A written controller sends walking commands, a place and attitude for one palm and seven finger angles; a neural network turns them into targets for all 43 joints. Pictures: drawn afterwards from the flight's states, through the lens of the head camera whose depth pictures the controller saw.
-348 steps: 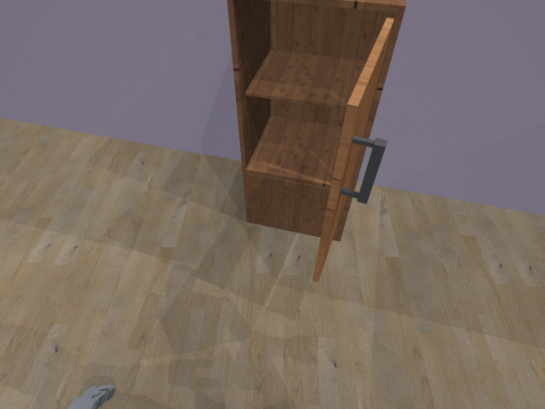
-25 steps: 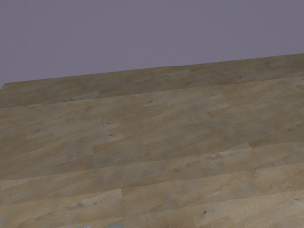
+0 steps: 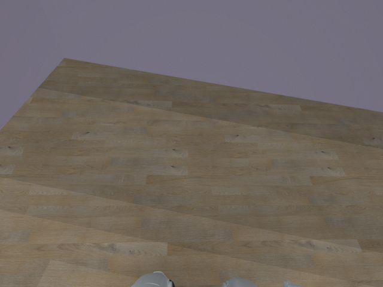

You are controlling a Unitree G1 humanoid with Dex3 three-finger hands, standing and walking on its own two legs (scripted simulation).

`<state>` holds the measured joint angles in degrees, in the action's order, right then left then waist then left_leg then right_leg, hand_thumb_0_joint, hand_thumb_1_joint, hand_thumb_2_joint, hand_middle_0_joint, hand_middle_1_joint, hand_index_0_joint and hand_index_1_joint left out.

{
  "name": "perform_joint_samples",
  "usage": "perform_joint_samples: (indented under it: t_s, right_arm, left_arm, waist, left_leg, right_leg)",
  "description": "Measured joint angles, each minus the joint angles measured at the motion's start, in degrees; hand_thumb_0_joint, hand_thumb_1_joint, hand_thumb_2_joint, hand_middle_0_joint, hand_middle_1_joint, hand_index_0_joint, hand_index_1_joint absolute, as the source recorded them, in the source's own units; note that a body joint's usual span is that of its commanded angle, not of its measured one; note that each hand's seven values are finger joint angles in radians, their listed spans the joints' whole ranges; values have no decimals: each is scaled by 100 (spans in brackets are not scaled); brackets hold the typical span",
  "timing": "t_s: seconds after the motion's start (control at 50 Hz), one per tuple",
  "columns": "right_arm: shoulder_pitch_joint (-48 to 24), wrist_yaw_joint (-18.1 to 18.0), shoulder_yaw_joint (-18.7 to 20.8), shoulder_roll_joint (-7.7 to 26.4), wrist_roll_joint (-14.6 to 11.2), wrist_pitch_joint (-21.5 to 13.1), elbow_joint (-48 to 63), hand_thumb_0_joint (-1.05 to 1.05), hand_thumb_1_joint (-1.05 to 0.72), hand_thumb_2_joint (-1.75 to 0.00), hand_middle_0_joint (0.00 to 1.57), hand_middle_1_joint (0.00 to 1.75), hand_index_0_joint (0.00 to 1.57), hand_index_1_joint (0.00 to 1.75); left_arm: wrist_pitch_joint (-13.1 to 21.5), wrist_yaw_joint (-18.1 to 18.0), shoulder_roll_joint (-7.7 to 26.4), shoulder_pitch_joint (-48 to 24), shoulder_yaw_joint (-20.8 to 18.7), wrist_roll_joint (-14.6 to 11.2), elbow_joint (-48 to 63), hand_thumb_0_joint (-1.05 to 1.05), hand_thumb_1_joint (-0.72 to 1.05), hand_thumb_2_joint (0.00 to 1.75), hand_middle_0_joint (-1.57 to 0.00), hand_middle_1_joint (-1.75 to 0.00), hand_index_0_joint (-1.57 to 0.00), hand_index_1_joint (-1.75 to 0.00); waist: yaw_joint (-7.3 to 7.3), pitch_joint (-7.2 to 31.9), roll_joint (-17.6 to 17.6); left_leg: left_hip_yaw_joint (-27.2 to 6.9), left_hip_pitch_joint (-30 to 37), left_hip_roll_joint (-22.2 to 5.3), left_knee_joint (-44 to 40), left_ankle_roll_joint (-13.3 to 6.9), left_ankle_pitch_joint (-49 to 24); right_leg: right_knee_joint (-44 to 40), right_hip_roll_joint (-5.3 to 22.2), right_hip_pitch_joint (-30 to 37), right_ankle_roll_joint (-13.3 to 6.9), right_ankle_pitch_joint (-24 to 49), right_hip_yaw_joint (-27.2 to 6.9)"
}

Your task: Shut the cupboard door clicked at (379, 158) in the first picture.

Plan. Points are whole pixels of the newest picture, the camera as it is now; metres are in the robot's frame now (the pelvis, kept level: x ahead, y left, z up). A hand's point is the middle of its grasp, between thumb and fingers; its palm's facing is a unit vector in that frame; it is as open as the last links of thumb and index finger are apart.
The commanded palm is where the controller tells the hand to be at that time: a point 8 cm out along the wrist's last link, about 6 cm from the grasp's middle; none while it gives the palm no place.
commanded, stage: walk to a spot facing it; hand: left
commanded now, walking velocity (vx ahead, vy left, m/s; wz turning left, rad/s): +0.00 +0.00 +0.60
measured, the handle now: out of the picture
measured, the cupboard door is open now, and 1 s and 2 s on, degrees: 83 83 83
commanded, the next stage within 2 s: none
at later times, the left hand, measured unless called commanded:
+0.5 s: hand out of the picture +0.08 +0.15 -0.13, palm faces +0.30 -0.91 -0.28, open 7.4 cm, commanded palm none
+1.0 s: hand out of the picture -0.14 +0.17 -0.17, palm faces +0.64 -0.72 -0.25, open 7.4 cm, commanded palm none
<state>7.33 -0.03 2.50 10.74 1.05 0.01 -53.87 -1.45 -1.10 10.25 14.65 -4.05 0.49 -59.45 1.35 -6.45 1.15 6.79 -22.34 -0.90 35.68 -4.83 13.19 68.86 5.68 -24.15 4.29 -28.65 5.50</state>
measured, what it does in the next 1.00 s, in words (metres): steps on the spot, turning left: right foot, then left foot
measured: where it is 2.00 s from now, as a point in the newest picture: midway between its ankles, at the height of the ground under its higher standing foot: outside the picture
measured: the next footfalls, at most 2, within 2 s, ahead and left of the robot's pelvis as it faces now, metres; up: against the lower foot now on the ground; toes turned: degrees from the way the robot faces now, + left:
right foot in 0.42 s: +0.08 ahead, -0.17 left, +0.00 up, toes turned +13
left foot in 0.86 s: -0.05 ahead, +0.06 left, +0.00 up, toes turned +38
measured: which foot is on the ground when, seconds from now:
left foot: down 0.00-0.42, up 0.44-0.84, down 0.86-1.00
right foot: up 0.00-0.40, down 0.42-0.88, up 0.90-1.00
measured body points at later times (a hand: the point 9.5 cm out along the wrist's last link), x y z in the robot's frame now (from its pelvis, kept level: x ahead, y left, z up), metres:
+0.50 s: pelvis +0.01 -0.07 +0.01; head +0.05 -0.09 +0.46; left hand +0.06 +0.20 -0.11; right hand +0.13 -0.32 -0.15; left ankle +0.02 +0.05 -0.67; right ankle +0.04 -0.18 -0.73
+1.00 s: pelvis -0.03 -0.04 +0.01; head -0.02 +0.02 +0.45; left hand -0.17 +0.20 -0.15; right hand +0.24 -0.16 -0.10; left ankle -0.08 +0.03 -0.72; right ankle +0.04 -0.19 -0.65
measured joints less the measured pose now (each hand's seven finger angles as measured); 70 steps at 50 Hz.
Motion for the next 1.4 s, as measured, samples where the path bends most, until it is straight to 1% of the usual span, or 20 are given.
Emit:
perform_joint_samples:
  t_s: [0.12, 0.28, 0.36, 0.4, 0.44, 0.48, 0.52, 0.6, 0.7, 0.8, 0.86, 0.88, 0.9, 0.94, 0.98, 1.04, 1.12, 1.22, 1.34, 1.4]
  right_arm:
    - [155, -9, 0, -61, 7, 79, 0, 1, -91, -90, 20, 30, 20, 30]
    - [405, 50, 110, 24, 52, 184, 64, 1, -91, -90, 21, 30, 20, 30]
    - [508, 57, 192, 154, 60, 256, 94, 1, -90, -90, 21, 30, 20, 30]
    - [572, 62, 242, 226, 43, 308, 106, 1, -90, -90, 21, 30, 20, 30]
    - [596, 61, 317, 316, 8, 372, 81, 1, -90, -90, 21, 30, 20, 30]
    - [631, 65, 373, 395, 25, 443, 53, 1, -91, -90, 20, 30, 20, 30]
    - [657, 99, 398, 454, 49, 493, 39, 1, -91, -90, 20, 30, 20, 30]
    - [658, 153, 386, 504, 46, 508, 45, 1, -91, -90, 20, 30, 20, 30]
    - [473, 170, 324, 516, 29, 581, -4, 1, -91, -90, 20, 30, 20, 30]
    - [95, 175, 223, 487, -10, 537, 72, 1, -91, -90, 20, 30, 19, 30]
    - [-68, 181, 159, 474, -23, 405, 229, 1, -91, -90, 20, 30, 20, 30]
    - [-119, 180, 153, 457, -14, 332, 274, 1, -91, -90, 20, 30, 20, 30]
    - [-178, 169, 139, 412, -21, 271, 306, 1, -91, -90, 20, 30, 20, 30]
    - [-226, 145, 80, 353, -25, 191, 362, 1, -91, -90, 20, 30, 20, 30]
    - [-197, 82, 46, 305, -15, 162, 395, 1, -91, -90, 20, 30, 20, 30]
    - [-121, 35, 7, 264, -7, 169, 392, 1, -90, -90, 20, 30, 20, 30]
    - [35, 32, -17, 213, -10, 183, 357, 1, -90, -90, 21, 30, 20, 30]
    - [287, 46, -2, 145, 12, 216, 304, 1, -90, -90, 21, 30, 20, 30]
    - [589, 39, 61, 146, 49, 273, 204, 1, -90, -90, 21, 30, 20, 30]
    - [712, 35, 114, 201, 43, 326, 137, 1, -90, -90, 21, 30, 20, 30]
  left_arm:
    - [-37, -3, 232, -543, -120, 33, 495, 1, 91, 90, -20, -30, -20, -30]
    - [-113, -26, 296, -965, -114, 28, 893, 1, 91, 90, -20, -30, -20, -30]
    - [-90, -23, 206, -1043, -40, -13, 1048, 1, 91, 90, -20, -30, -20, -30]
    - [-34, -16, 156, -992, 9, -35, 1128, 1, 91, 90, -20, -30, -20, -30]
    - [34, -28, 76, -895, 67, 9, 1153, 1, 91, 90, -20, -30, -20, -30]
    - [7, -34, -4, -750, 148, 27, 1116, 1, 91, 90, -20, -30, -20, -30]
    - [-22, -42, -48, -582, 176, 24, 1049, 1, 91, 90, -20, -30, -20, -30]
    - [-1, -43, -53, -364, 198, 29, 905, 1, 90, 90, -20, -30, -20, -30]
    - [58, -19, -15, -161, 208, 61, 825, 1, 90, 90, -20, -30, -20, -30]
    - [13, 6, 144, -1, 149, 98, 737, 1, 90, 90, -20, -30, -21, -30]
    - [-41, 19, 310, 98, 71, 73, 670, 1, 90, 90, -20, -30, -21, -30]
    - [-78, 26, 387, 115, 34, 45, 644, 1, 90, 90, -20, -30, -21, -30]
    - [-146, 20, 470, 77, -1, 28, 599, 1, 90, 90, -20, -30, -20, -30]
    - [-281, -7, 574, 7, -45, 30, 548, 1, 91, 90, -20, -30, -20, -30]
    - [-329, -7, 616, -83, -71, 26, 522, 1, 91, 90, -20, -30, -20, -30]
    - [-277, 37, 626, -250, -78, 22, 603, 1, 91, 90, -20, -30, -20, -30]
    - [-213, 55, 583, -471, -54, 24, 761, 1, 91, 90, -20, -30, -20, -30]
    - [-208, 31, 489, -719, -22, 15, 898, 1, 91, 90, -20, -30, -20, -30]
    - [-178, 1, 345, -965, 35, -33, 1056, 1, 91, 90, -20, -30, -20, -30]
    - [-106, -7, 258, -1013, 80, -71, 1150, 1, 91, 90, -20, -30, -20, -30]
  waist:
    - [-108, 175, -69]
    - [-345, 345, -182]
    - [-442, 331, -305]
    - [-445, 349, -352]
    - [-405, 325, -449]
    - [-409, 312, -485]
    - [-398, 321, -461]
    - [-394, 255, -361]
    - [-247, 129, -255]
    - [-29, 10, -106]
    - [50, 31, 3]
    - [61, 39, 81]
    - [82, 6, 182]
    - [120, -9, 213]
    - [88, 37, 159]
    - [37, 84, 93]
    - [-27, 158, 67]
    - [-171, 228, 21]
    - [-387, 220, -161]
    - [-452, 224, -295]
  left_leg:
    - [-347, 265, 205, -653, -26, -346]
    - [-888, 222, 351, -804, 121, -503]
    - [-1190, 51, 431, -702, 266, -550]
    - [-1335, -82, 506, -558, 370, -535]
    - [-1386, -349, 537, 82, 522, 176]
    - [-1217, -713, 572, 1323, 643, 907]
    - [-991, -955, 476, 2397, 750, 930]
    - [-757, -965, 138, 3167, 935, 711]
    - [-667, -531, -125, 2527, 1024, 927]
    - [-385, 69, -155, 1258, 929, 1176]
    - [-200, 590, -76, 59, 814, 624]
    - [-201, 657, 5, -142, 620, 568]
    - [-222, 593, 85, -34, 447, 604]
    - [-314, 568, 97, 53, 251, 648]
    - [-465, 641, 85, -120, 205, 540]
    - [-683, 794, 130, -486, 179, 288]
    - [-909, 909, 260, -803, 140, 60]
    - [-1178, 869, 434, -900, 135, -71]
    - [-1549, 639, 578, -786, 243, -138]
    - [-1757, 460, 653, -635, 357, -133]
  right_leg:
    - [-447, 67, -539, 117, 713, -453]
    - [-1591, -167, -173, 153, 515, -557]
    - [-2451, -394, 265, 71, 448, -543]
    - [-3344, -470, 686, 3, 805, -495]
    - [-3713, -487, 850, -299, 1230, -365]
    - [-3705, -385, 947, -443, 1171, -190]
    - [-3880, -270, 1106, -468, 1182, -56]
    - [-4096, -54, 1302, -463, 1259, 227]
    - [-4063, 184, 1336, -409, 1224, 587]
    - [-3783, 426, 1210, -266, 1108, 894]
    - [-3364, 601, 1040, -110, 915, 1078]
    - [-3030, 699, 881, -67, 811, 1017]
    - [-2533, 704, 665, 1, 360, 737]
    - [-1469, 476, 231, 62, -201, 245]
    - [-736, 275, -99, 106, -113, -3]
    - [-332, 122, -388, 162, 340, -234]
    - [-464, 32, -495, 221, 724, -448]
    - [-969, -103, -358, 237, 711, -585]
    - [-1985, -390, 74, 141, 405, -640]
    - [-2884, -547, 492, 63, 622, -631]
